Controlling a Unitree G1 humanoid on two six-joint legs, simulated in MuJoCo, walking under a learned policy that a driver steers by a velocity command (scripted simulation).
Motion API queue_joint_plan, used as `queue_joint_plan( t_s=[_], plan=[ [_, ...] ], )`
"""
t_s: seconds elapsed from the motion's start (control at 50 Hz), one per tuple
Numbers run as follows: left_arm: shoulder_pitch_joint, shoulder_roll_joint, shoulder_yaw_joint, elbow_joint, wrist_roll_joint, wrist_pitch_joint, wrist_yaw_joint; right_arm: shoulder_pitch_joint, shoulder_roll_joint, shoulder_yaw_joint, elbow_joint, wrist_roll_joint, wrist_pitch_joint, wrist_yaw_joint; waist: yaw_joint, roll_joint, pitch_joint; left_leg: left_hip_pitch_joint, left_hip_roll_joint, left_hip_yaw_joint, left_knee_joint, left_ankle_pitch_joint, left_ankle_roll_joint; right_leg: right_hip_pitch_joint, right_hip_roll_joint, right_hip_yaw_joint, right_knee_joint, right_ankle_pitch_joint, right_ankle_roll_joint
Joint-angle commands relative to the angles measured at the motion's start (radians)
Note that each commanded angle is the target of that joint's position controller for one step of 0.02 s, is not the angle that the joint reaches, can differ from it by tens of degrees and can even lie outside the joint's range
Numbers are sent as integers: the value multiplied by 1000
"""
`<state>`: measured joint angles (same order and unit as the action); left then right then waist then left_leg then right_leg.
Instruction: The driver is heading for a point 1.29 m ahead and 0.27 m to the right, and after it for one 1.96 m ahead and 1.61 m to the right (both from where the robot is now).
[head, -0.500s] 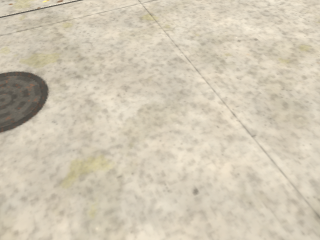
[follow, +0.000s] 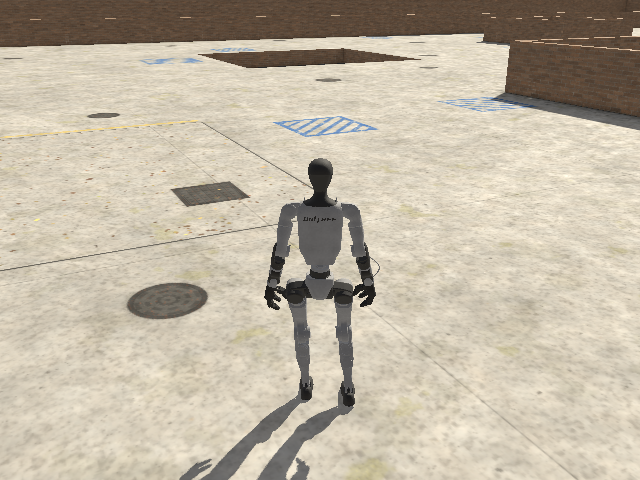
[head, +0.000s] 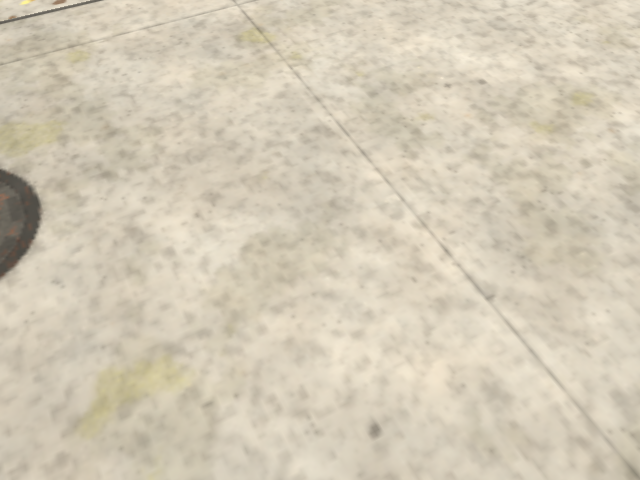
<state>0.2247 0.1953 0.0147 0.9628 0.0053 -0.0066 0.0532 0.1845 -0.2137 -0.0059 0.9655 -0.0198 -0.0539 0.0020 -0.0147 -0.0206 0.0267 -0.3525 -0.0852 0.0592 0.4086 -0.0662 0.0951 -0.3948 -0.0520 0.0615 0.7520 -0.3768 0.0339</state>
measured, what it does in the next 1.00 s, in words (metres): walks ahead: right foot, then left foot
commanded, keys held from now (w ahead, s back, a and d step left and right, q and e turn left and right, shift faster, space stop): w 0.56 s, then w+e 0.44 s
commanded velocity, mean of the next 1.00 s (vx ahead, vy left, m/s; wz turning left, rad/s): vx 0.40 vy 0.00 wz -0.14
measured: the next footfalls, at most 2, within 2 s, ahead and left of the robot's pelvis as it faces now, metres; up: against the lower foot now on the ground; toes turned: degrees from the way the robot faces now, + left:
right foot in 0.08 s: +0.06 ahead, -0.12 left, +0.00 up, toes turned +0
left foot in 0.54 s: +0.24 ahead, +0.16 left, +0.00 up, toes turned +4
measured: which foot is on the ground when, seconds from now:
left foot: down 0.00-0.10, up 0.12-0.52, down 0.54-1.00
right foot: up 0.00-0.06, down 0.08-0.54, up 0.56-1.00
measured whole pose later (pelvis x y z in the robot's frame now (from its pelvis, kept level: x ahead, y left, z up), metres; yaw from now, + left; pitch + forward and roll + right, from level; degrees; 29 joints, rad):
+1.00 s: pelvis +0.36 +0.07 +0.00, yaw -9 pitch +2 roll +1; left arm 0.05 0.20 0.06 0.81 -0.02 -0.06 -0.05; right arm 0.39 -0.22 -0.03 1.05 0.00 -0.08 -0.03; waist -0.07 -0.02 0.01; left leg 0.14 -0.04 0.23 0.21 -0.38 0.02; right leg -0.67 -0.05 -0.04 0.66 0.02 -0.10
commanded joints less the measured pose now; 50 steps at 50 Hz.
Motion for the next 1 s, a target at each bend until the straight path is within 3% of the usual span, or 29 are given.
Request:
queue_joint_plan(
  t_s=[0.02,0.04,0.08,0.1,0.12,0.14,0.16,0.18,0.22,0.26,0.32,0.38,0.42,0.48,0.5,0.52,0.54,0.56,0.58,0.6,0.64,0.68,0.74,0.8,0.88,0.96,1.0],
  plan=[
    [217,85,27,39,15,25,-4,-51,-190,-47,-60,37,7,-23,78,159,-83,-188,261,-282,-279,-587,101,279,58,-103,-56,72,-33],
    [227,90,30,44,20,20,-8,-53,-198,-53,-60,46,13,-28,90,165,-59,-219,268,-302,-298,-665,83,282,64,-120,-50,28,-57],
    [272,65,25,69,21,3,-13,-104,-158,-49,-84,60,15,-33,129,112,2,-256,234,-272,-238,-662,33,302,39,-95,-223,-43,-129],
    [318,93,29,86,25,-10,-11,-130,-107,-39,-105,64,9,-31,133,-47,26,-320,157,-187,-20,-579,-6,329,-78,76,-417,-184,-187],
    [338,202,62,99,5,-26,-14,-156,-86,-39,-128,72,-4,-30,131,-290,75,-417,22,3,265,-414,-39,285,-264,398,-636,-446,-275],
    [254,221,66,73,13,-53,-13,-138,-126,-52,-126,57,-18,-26,84,-290,117,-452,69,-93,409,-334,-13,235,-328,531,-704,-444,-298],
    [177,170,57,46,11,-79,-11,-75,-147,-63,-99,49,-23,-18,27,-206,101,-457,88,-135,469,-240,-5,256,-292,462,-688,-324,-261],
    [151,141,54,36,-2,-94,-18,-25,-143,-67,-63,37,-23,-12,7,-148,66,-448,94,-127,496,-197,-7,291,-253,380,-669,-214,-225],
    [177,116,51,41,-19,-101,-29,-39,-118,-70,-47,27,-25,-6,15,-79,26,-445,114,-102,531,-120,-22,333,-214,264,-657,-71,-191],
    [235,98,47,57,-15,-100,-33,-80,-85,-65,-52,32,-24,-3,33,-84,13,-429,126,-72,504,-58,-44,344,-183,186,-657,27,-185],
    [272,129,52,57,-10,-94,-27,-176,-59,-51,-82,39,-27,-1,71,-105,28,-368,130,-40,357,-16,-71,323,-168,124,-663,85,-189],
    [291,177,65,56,-15,-90,-25,-234,-65,-42,-99,49,-34,7,96,-128,44,-263,119,-12,228,-28,-85,287,-172,91,-654,99,-199],
    [300,187,72,62,-24,-88,-28,-247,-79,-39,-106,53,-36,12,102,-140,58,-212,120,-6,176,-67,-79,283,-187,89,-632,92,-206],
    [283,190,81,67,-37,-81,-32,-194,-109,-45,-101,55,-40,19,57,-142,63,-89,118,-3,99,-128,-42,270,-214,96,-567,74,-196],
    [266,185,81,63,-38,-78,-32,-119,-124,-55,-76,54,-40,17,16,-130,42,13,103,8,77,-131,-30,242,-200,80,-507,122,-183],
    [241,170,75,54,-31,-77,-32,17,-161,-77,-32,57,-40,10,-47,-102,-20,194,89,5,57,-132,-8,187,-162,42,-370,273,-161],
    [204,127,60,26,-18,-81,-36,203,-238,-106,11,51,-42,1,-125,46,-152,459,242,-185,26,-176,43,34,-83,-51,-34,286,-115],
    [232,8,29,-17,-11,-107,-38,304,-343,-126,27,41,-34,4,-116,363,-248,718,472,-616,-113,-295,183,-339,70,-120,327,-80,-54],
    [212,82,46,-6,-33,-129,-40,280,-265,-103,27,30,-48,11,-113,268,-242,657,500,-744,-171,-376,211,-431,43,33,537,-151,-68],
    [164,131,59,-20,-54,-137,-45,191,-188,-80,4,29,-57,14,-80,194,-138,556,472,-601,-166,-335,167,-477,-4,61,580,-63,-100],
    [116,120,67,-21,-45,-121,-33,54,-104,-55,-24,26,-64,27,-23,106,-47,363,377,-356,-211,-177,96,-403,-73,39,498,122,-111],
    [131,89,73,-16,-42,-94,-33,63,-62,-44,2,12,-64,26,10,137,-23,279,315,-200,-230,14,52,-320,-86,42,440,198,-121],
    [90,66,73,-41,-40,-71,-42,115,-97,-51,33,3,-67,10,22,96,4,267,322,-113,-247,200,63,-371,-69,59,395,266,-112],
    [-12,65,69,-91,-33,-71,-53,113,-114,-51,34,-2,-65,-7,17,72,38,261,318,-41,-271,257,54,-405,-44,65,225,388,-100],
    [-164,47,51,-156,-27,-71,-79,165,-141,-51,45,9,-62,-27,-24,56,68,288,313,53,-296,295,18,-349,-28,-34,13,498,-106],
    [-274,39,41,-227,-31,-68,-109,232,-161,-56,62,18,-36,-35,-45,48,90,451,350,108,-216,438,6,-377,-5,-103,-93,419,-131],
    [-271,61,50,-253,-31,-67,-122,213,-189,-63,46,19,-22,-42,-15,83,53,486,359,142,-113,728,-1,-281,41,-168,-106,321,-159]
  ],
)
